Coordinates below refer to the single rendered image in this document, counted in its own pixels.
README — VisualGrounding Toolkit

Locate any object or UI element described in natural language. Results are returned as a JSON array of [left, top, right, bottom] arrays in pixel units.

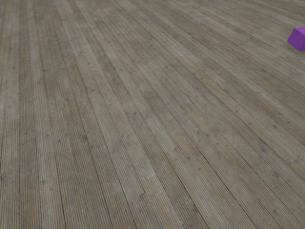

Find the carton
[[287, 27, 305, 52]]

